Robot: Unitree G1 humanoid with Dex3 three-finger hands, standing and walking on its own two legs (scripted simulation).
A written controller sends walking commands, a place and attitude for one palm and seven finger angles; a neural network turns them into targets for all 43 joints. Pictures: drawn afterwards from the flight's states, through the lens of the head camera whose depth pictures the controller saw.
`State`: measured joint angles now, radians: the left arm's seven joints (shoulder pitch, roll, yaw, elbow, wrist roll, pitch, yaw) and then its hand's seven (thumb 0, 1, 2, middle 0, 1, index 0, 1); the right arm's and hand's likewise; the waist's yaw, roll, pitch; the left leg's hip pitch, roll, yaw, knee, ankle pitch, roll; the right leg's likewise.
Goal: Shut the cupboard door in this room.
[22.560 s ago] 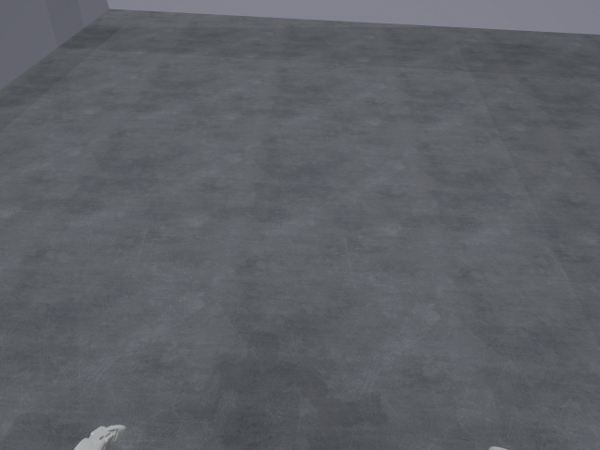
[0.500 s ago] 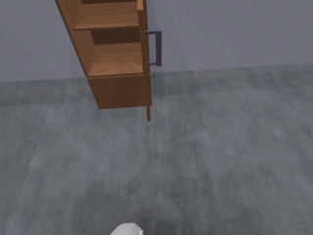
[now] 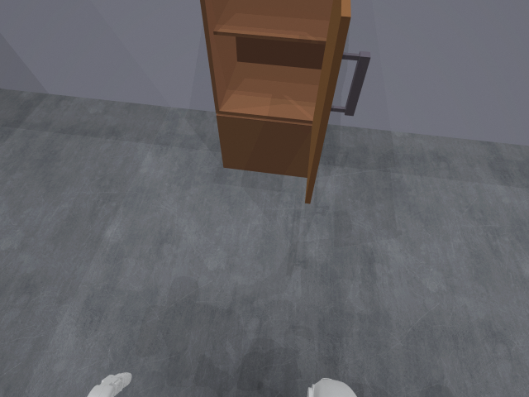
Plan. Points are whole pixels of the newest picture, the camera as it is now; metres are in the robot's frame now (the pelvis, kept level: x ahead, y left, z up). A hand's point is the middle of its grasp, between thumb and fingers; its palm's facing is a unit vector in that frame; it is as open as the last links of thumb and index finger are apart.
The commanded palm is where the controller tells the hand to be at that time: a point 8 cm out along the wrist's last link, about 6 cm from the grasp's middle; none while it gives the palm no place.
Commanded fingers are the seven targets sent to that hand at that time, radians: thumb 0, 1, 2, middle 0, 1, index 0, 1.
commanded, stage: turn or walk to find it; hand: left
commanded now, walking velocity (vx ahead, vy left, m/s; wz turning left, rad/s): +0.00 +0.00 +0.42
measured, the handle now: (347, 85) +0.76 -0.15 +0.03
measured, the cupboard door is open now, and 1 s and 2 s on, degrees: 90 90 90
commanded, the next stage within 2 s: stand and wait in 0.26 s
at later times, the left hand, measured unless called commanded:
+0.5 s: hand out of the picture -0.03 +0.12 -0.15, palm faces +0.25 -0.93 -0.27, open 7.3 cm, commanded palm none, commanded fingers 0.00 0.90 0.90 -0.20 -0.30 -0.20 -0.30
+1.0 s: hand out of the picture -0.09 +0.15 -0.17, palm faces +0.28 -0.94 -0.21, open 7.4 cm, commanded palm none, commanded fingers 0.00 0.90 0.90 -0.20 -0.30 -0.20 -0.30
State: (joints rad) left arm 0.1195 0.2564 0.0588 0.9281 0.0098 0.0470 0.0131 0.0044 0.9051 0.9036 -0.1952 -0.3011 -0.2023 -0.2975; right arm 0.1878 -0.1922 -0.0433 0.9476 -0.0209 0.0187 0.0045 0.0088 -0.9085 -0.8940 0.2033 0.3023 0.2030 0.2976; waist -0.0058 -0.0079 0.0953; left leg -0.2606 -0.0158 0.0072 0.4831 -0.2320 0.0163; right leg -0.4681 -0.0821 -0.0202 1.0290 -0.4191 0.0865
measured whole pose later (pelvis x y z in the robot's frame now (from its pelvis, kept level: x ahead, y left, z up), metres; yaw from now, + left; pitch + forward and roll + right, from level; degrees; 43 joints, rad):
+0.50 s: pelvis -0.01 -0.07 +0.01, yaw +12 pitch +0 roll +3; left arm 0.28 0.15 0.02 0.99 0.02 -0.02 0.02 0.00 0.91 0.90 -0.20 -0.30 -0.21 -0.30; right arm 0.18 -0.26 -0.07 1.03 -0.01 0.07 0.00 0.01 -0.91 -0.89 0.20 0.30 0.20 0.30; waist 0.03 0.03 0.07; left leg -0.35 0.03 -0.05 0.94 -0.40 -0.07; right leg -0.22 -0.07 -0.19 0.47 -0.25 -0.07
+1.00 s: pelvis -0.04 -0.03 +0.00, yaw +13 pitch -1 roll +0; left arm 0.27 0.17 0.02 1.11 0.02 0.01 0.02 0.00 0.90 0.90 -0.20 -0.30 -0.20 -0.30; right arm 0.17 -0.19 -0.02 1.06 -0.01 0.01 -0.02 0.00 -0.93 -0.89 0.20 0.30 0.20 0.30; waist 0.04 0.01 0.05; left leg -0.16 -0.01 0.02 0.49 -0.32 0.02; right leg -0.25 -0.09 -0.21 0.50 -0.22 0.00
